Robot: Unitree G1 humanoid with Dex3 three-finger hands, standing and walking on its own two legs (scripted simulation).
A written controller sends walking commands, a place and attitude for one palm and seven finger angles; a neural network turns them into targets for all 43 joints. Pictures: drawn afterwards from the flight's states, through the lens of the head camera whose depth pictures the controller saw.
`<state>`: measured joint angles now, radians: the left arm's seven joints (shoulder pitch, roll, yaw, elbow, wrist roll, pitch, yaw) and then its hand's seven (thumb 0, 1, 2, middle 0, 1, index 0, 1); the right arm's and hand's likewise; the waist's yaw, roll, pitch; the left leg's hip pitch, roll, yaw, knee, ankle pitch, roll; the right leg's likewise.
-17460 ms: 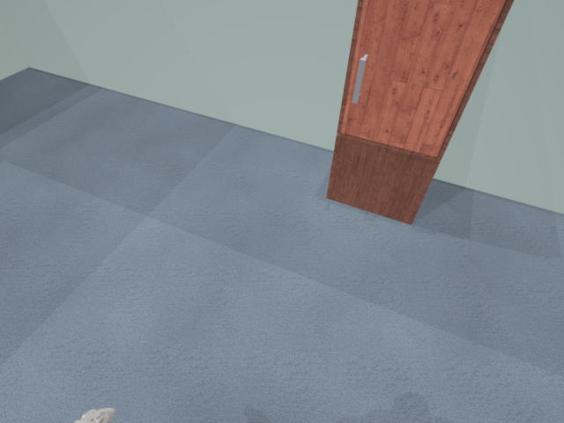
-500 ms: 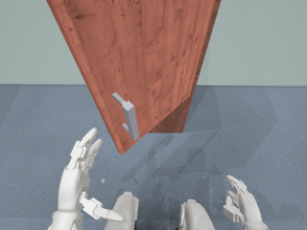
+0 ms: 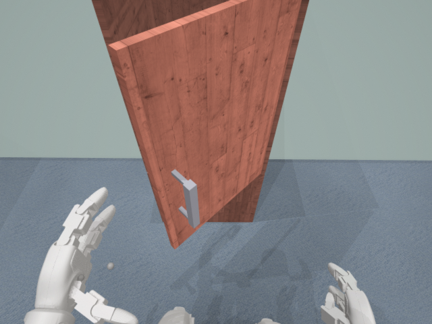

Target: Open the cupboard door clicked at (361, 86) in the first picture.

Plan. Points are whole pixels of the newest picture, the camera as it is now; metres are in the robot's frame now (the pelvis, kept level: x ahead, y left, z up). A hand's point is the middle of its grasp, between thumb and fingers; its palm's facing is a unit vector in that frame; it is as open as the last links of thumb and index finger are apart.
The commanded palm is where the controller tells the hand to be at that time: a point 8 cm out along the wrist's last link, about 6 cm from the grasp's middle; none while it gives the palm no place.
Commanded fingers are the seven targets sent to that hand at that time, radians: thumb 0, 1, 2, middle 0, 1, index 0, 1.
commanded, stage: draw the hand back to the body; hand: left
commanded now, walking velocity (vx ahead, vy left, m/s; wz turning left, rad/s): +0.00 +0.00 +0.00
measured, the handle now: (186, 200) +0.37 +0.09 -0.01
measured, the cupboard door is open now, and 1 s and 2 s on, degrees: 45 45 45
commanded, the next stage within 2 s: step back with the hand held close in 1.08 s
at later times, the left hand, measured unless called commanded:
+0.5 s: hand (22, 211) +0.22 +0.26 +0.19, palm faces +0.34 -0.85 -0.40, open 11.5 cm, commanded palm +0.18 +0.30 +0.21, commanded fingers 0.00 0.58 0.76 -0.19 -0.30 -0.19 -0.30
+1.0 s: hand out of the picture +0.23 +0.27 +0.23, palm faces +0.41 -0.82 -0.39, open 7.5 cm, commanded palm +0.18 +0.31 +0.25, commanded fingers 0.00 0.90 0.90 -0.20 -0.30 -0.20 -0.30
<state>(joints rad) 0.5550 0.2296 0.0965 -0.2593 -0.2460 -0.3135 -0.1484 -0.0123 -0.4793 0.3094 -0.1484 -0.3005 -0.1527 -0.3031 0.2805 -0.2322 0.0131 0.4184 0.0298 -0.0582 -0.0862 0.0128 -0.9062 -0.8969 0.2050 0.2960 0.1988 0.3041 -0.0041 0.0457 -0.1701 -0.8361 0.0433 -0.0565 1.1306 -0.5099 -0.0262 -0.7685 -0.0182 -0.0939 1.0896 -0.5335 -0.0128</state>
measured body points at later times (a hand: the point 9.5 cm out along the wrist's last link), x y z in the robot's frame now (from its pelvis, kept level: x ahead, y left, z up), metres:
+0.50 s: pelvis +0.03 +0.03 +0.06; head +0.01 +0.01 +0.51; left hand +0.20 +0.30 +0.21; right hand +0.21 -0.19 -0.01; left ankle +0.03 +0.13 -0.66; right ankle +0.01 -0.12 -0.66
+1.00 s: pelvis +0.03 +0.02 +0.08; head +0.02 +0.00 +0.53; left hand +0.20 +0.31 +0.25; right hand +0.21 -0.21 +0.00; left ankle +0.03 +0.13 -0.66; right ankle +0.01 -0.12 -0.66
